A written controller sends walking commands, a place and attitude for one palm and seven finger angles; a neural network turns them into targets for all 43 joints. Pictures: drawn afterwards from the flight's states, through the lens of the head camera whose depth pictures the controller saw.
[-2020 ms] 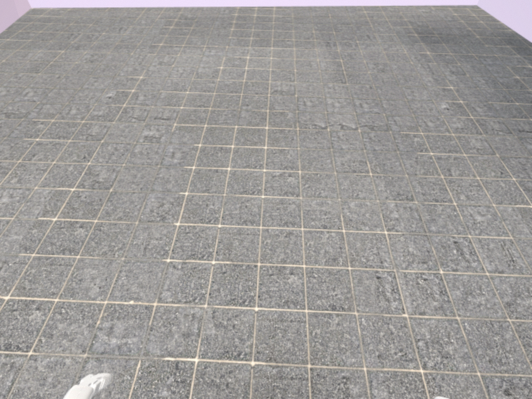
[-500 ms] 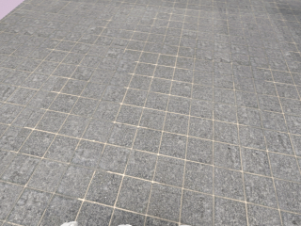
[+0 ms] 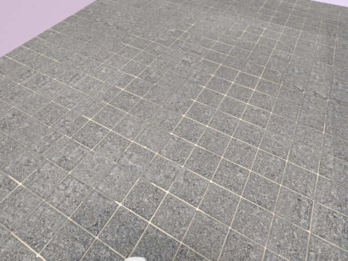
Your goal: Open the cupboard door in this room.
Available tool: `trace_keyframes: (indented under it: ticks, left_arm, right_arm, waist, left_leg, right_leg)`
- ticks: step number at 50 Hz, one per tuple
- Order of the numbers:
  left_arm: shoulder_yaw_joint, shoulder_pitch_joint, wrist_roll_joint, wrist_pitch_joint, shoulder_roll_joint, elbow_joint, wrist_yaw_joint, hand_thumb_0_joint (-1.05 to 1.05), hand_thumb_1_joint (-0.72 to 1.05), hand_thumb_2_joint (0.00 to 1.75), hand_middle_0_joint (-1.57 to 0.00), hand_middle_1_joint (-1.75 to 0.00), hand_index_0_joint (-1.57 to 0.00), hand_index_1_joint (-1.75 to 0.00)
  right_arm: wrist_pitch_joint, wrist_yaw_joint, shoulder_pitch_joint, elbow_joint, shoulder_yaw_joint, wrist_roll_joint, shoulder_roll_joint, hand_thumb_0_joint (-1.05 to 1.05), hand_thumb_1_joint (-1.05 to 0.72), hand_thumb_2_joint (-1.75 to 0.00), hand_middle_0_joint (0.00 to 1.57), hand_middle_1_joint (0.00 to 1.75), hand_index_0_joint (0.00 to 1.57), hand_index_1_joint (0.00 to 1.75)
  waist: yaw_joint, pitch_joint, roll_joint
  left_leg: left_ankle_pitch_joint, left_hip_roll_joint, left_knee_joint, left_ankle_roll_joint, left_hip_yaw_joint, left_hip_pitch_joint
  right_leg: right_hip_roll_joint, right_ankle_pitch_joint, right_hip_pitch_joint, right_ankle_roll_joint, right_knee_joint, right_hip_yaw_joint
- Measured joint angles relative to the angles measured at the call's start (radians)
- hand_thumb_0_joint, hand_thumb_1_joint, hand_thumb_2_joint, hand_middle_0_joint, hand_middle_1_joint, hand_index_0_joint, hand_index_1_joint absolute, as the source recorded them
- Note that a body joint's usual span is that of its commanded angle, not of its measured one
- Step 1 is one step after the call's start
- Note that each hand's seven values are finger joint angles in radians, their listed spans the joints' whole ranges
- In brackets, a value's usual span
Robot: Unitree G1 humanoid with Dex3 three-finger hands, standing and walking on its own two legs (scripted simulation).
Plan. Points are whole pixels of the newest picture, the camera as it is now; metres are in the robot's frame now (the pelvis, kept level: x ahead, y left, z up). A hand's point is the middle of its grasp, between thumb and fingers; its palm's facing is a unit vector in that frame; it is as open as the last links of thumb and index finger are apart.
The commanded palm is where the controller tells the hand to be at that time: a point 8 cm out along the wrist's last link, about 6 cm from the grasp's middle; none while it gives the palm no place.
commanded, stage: turn or walk to find it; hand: left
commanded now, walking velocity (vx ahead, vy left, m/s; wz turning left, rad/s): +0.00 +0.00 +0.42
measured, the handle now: out of the picture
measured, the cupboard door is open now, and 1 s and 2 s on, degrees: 0 0 0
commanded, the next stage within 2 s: stand and wait in 1.60 s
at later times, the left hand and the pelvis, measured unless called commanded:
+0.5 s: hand out of the picture +0.04 +0.24 -0.15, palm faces +0.18 -0.95 -0.25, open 7.4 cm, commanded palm none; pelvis -0.03 +0.02 +0.01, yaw +10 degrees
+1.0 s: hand out of the picture -0.09 +0.16 -0.15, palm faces +0.43 -0.86 -0.26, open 7.3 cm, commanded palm none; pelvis -0.05 -0.03 +0.01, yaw +24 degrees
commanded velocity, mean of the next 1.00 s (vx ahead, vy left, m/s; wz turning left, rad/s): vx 0.00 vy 0.00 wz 0.42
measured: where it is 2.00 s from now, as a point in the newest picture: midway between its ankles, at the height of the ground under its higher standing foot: outside the picture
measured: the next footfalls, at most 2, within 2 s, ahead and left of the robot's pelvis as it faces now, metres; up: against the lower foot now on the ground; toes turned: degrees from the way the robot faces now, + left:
left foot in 0.04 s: +0.02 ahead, +0.12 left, +0.00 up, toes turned +5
right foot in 0.62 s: +0.02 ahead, -0.10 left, +0.00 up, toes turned +11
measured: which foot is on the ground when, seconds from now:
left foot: up 0.00-0.02, down 0.04-0.62, up 0.64-1.00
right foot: down 0.00-0.04, up 0.06-0.60, down 0.62-1.00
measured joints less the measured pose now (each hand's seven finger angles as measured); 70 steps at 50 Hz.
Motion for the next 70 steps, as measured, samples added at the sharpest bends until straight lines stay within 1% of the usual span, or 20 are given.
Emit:
trace_keyframes:
  ticks: [2, 3, 6, 9, 12, 20, 28, 30, 31, 33, 35, 39, 43, 48, 53, 55, 57, 60, 64, 70]
  left_arm:
    - [0.006, 0.009, -0.005, 0.006, 0.014, 0.009, -0.001, 0.01, 0.9, 0.9, -0.21, -0.29, -0.21, -0.3]
    - [0.012, 0.007, -0.01, 0.014, 0.027, 0.016, -0.002, 0.01, 0.9, 0.9, -0.21, -0.29, -0.21, -0.3]
    - [0.025, -0.003, -0.013, 0.049, 0.056, 0.036, 0.006, 0.01, 0.9, 0.9, -0.2, -0.29, -0.21, -0.3]
    - [0.035, -0.022, -0.014, 0.062, 0.065, 0.049, 0.002, 0.01, 0.91, 0.9, -0.2, -0.29, -0.2, -0.3]
    - [0.041, -0.043, -0.014, 0.054, 0.068, 0.04, -0.008, 0.01, 0.91, 0.9, -0.2, -0.29, -0.2, -0.3]
    - [0.044, -0.106, -0.015, 0.049, 0.054, 0.01, -0.007, 0.01, 0.91, 0.9, -0.2, -0.29, -0.2, -0.3]
    - [0.028, -0.158, -0.025, 0.037, 0.01, -0.03, -0.002, 0.01, 0.91, 0.9, -0.2, -0.29, -0.2, -0.3]
    - [0.022, -0.156, -0.027, 0.025, 0.0, -0.042, -0.002, 0.01, 0.91, 0.9, -0.2, -0.29, -0.2, -0.3]
    - [0.019, -0.154, -0.025, 0.017, -0.009, -0.043, 0.0, 0.01, 0.91, 0.9, -0.2, -0.29, -0.2, -0.3]
    - [0.009, -0.145, -0.018, 0.01, -0.024, -0.046, 0.001, 0.01, 0.91, 0.9, -0.2, -0.29, -0.2, -0.3]
    - [0.004, -0.124, -0.018, 0.011, -0.031, -0.048, 0.002, 0.01, 0.91, 0.9, -0.2, -0.29, -0.2, -0.3]
    - [-0.001, -0.091, -0.021, 0.011, -0.039, -0.035, 0.003, 0.01, 0.9, 0.9, -0.2, -0.29, -0.21, -0.3]
    - [-0.002, -0.064, -0.021, 0.002, -0.047, -0.022, 0.003, 0.01, 0.9, 0.9, -0.2, -0.29, -0.21, -0.3]
    - [0.004, -0.03, -0.012, -0.005, -0.042, -0.004, 0.005, 0.01, 0.91, 0.9, -0.2, -0.29, -0.21, -0.3]
    - [0.014, -0.005, -0.002, 0.002, -0.016, 0.024, 0.002, 0.01, 0.91, 0.9, -0.2, -0.29, -0.21, -0.3]
    - [0.021, 0.001, -0.001, 0.006, 0.0, 0.036, 0.001, 0.01, 0.91, 0.9, -0.2, -0.29, -0.21, -0.3]
    - [0.027, 0.011, -0.007, 0.013, 0.016, 0.045, 0.0, 0.01, 0.91, 0.9, -0.2, -0.29, -0.21, -0.3]
    - [0.038, 0.006, -0.013, 0.043, 0.048, 0.057, 0.001, 0.01, 0.91, 0.9, -0.2, -0.29, -0.21, -0.3]
    - [0.046, -0.014, -0.011, 0.06, 0.061, 0.065, -0.005, 0.01, 0.91, 0.9, -0.2, -0.29, -0.2, -0.3]
    - [0.042, -0.054, -0.015, 0.047, 0.051, 0.036, -0.01, 0.01, 0.91, 0.9, -0.2, -0.29, -0.2, -0.3]
  right_arm:
    - [-0.017, 0.002, -0.011, -0.014, 0.009, 0.001, 0.008, 0.0, -0.91, -0.9, 0.2, 0.3, 0.2, 0.3]
    - [-0.029, 0.001, -0.021, -0.016, 0.011, -0.001, 0.02, 0.0, -0.91, -0.9, 0.2, 0.3, 0.2, 0.3]
    - [-0.047, -0.002, -0.036, -0.028, 0.025, 0.0, 0.052, 0.0, -0.91, -0.9, 0.2, 0.3, 0.2, 0.3]
    - [-0.053, -0.015, -0.03, -0.036, 0.034, -0.004, 0.07, 0.0, -0.91, -0.9, 0.2, 0.3, 0.2, 0.3]
    - [-0.055, -0.019, -0.016, -0.035, 0.039, -0.003, 0.077, 0.0, -0.91, -0.9, 0.21, 0.3, 0.21, 0.3]
    - [-0.053, -0.02, 0.047, -0.023, 0.029, -0.008, 0.079, 0.0, -0.91, -0.9, 0.21, 0.3, 0.21, 0.3]
    - [-0.033, -0.019, 0.102, -0.003, 0.008, -0.017, 0.049, 0.0, -0.91, -0.9, 0.21, 0.3, 0.21, 0.3]
    - [-0.027, -0.017, 0.115, 0.001, 0.002, -0.014, 0.039, 0.0, -0.91, -0.9, 0.21, 0.3, 0.21, 0.3]
    - [-0.025, -0.015, 0.119, 0.003, -0.002, -0.01, 0.03, 0.0, -0.91, -0.9, 0.21, 0.3, 0.21, 0.3]
    - [-0.014, -0.015, 0.12, 0.01, -0.013, -0.01, 0.02, 0.0, -0.91, -0.9, 0.21, 0.3, 0.2, 0.3]
    - [-0.002, -0.009, 0.125, 0.014, -0.02, -0.015, 0.015, 0.0, -0.91, -0.9, 0.2, 0.3, 0.2, 0.3]
    - [0.004, 0.001, 0.127, 0.02, -0.029, -0.018, 0.002, 0.0, -0.91, -0.9, 0.2, 0.3, 0.2, 0.3]
    - [0.01, 0.001, 0.126, 0.034, -0.03, -0.018, -0.006, 0.0, -0.91, -0.9, 0.2, 0.3, 0.2, 0.3]
    - [0.019, -0.003, 0.093, 0.048, -0.023, -0.016, -0.004, 0.0, -0.91, -0.9, 0.2, 0.3, 0.2, 0.3]
    - [0.009, -0.003, 0.028, 0.03, -0.008, -0.006, 0.011, 0.0, -0.91, -0.9, 0.2, 0.3, 0.2, 0.3]
    - [-0.004, -0.003, 0.003, 0.015, -0.002, -0.002, 0.019, 0.0, -0.91, -0.9, 0.2, 0.3, 0.2, 0.3]
    - [-0.021, -0.002, -0.011, -0.006, 0.005, 0.0, 0.021, 0.0, -0.91, -0.9, 0.2, 0.3, 0.2, 0.3]
    - [-0.042, -0.003, -0.034, -0.021, 0.015, -0.006, 0.044, 0.0, -0.91, -0.9, 0.2, 0.3, 0.2, 0.3]
    - [-0.047, -0.015, -0.034, -0.031, 0.03, -0.01, 0.064, 0.0, -0.91, -0.9, 0.2, 0.3, 0.2, 0.3]
    - [-0.051, -0.018, -0.016, -0.032, 0.034, -0.008, 0.071, 0.0, -0.91, -0.9, 0.21, 0.3, 0.21, 0.3]
  waist:
    - [0.002, 0.001, -0.01]
    - [0.004, 0.006, -0.032]
    - [0.02, 0.015, -0.058]
    - [0.013, 0.005, -0.042]
    - [0.009, -0.006, -0.028]
    - [-0.024, -0.032, -0.003]
    - [-0.065, -0.033, 0.041]
    - [-0.066, -0.038, 0.049]
    - [-0.064, -0.037, 0.064]
    - [-0.065, -0.031, 0.083]
    - [-0.063, -0.038, 0.076]
    - [-0.061, -0.041, 0.069]
    - [-0.054, -0.038, 0.067]
    - [-0.026, -0.027, 0.049]
    - [0.005, -0.009, 0.02]
    - [0.013, -0.005, 0.006]
    - [0.013, -0.01, 0.001]
    - [0.024, -0.006, -0.036]
    - [0.022, -0.02, -0.03]
    - [0.007, -0.03, -0.005]
  left_leg:
    - [0.093, -0.004, -0.168, 0.019, 0.019, 0.069]
    - [0.098, -0.02, -0.183, 0.049, 0.026, 0.072]
    - [0.094, -0.032, -0.176, 0.098, 0.03, 0.076]
    - [0.132, -0.029, -0.236, 0.107, 0.009, 0.101]
    - [0.174, -0.038, -0.297, 0.113, -0.01, 0.121]
    - [0.23, -0.077, -0.356, 0.119, -0.062, 0.123]
    - [0.25, -0.101, -0.326, 0.09, -0.121, 0.066]
    - [0.244, -0.11, -0.296, 0.074, -0.133, 0.04]
    - [0.234, -0.107, -0.265, 0.064, -0.143, 0.022]
    - [0.077, -0.106, -0.109, 0.046, -0.139, -0.037]
    - [0.015, -0.105, 0.084, 0.036, -0.113, -0.101]
    - [0.085, -0.055, 0.337, 0.009, -0.087, -0.166]
    - [0.118, -0.01, 0.389, -0.017, -0.087, -0.159]
    - [0.049, 0.018, 0.285, -0.028, -0.064, -0.098]
    - [-0.024, 0.02, 0.08, -0.012, -0.009, -0.014]
    - [-0.009, 0.013, -0.027, -0.003, 0.014, 0.029]
    - [0.097, 0.01, -0.187, 0.011, 0.031, 0.091]
    - [0.111, -0.019, -0.184, 0.076, 0.033, 0.086]
    - [0.141, -0.026, -0.247, 0.087, 0.011, 0.111]
    - [0.205, -0.044, -0.326, 0.094, -0.027, 0.126]
  right_leg:
    - [-0.016, -0.024, -0.026, 0.019, 0.053, -0.017]
    - [-0.034, -0.039, -0.052, 0.024, 0.107, -0.003]
    - [-0.008, -0.19, -0.146, 0.039, 0.342, 0.084]
    - [0.017, -0.15, -0.212, 0.049, 0.496, 0.116]
    - [0.02, -0.075, -0.246, 0.061, 0.548, 0.137]
    - [0.031, -0.051, -0.22, 0.078, 0.439, 0.168]
    - [0.086, -0.078, -0.11, 0.05, 0.163, 0.166]
    - [0.096, -0.002, -0.05, 0.041, 0.027, 0.16]
    - [0.104, 0.027, -0.029, 0.018, -0.023, 0.15]
    - [0.108, 0.037, -0.026, -0.035, -0.018, 0.125]
    - [0.092, 0.042, -0.012, -0.059, -0.034, 0.105]
    - [0.078, 0.07, 0.022, -0.068, -0.089, 0.066]
    - [0.068, 0.074, 0.032, -0.072, -0.102, 0.018]
    - [0.046, 0.066, 0.02, -0.07, -0.083, -0.025]
    - [0.011, 0.056, -0.011, -0.053, -0.043, -0.059]
    - [-0.006, 0.047, -0.027, -0.04, -0.014, -0.074]
    - [-0.023, 0.025, -0.051, -0.022, 0.039, -0.093]
    - [-0.025, -0.135, -0.134, 0.018, 0.243, 0.0]
    - [0.01, -0.123, -0.221, 0.041, 0.469, 0.089]
    - [0.019, -0.069, -0.231, 0.066, 0.469, 0.14]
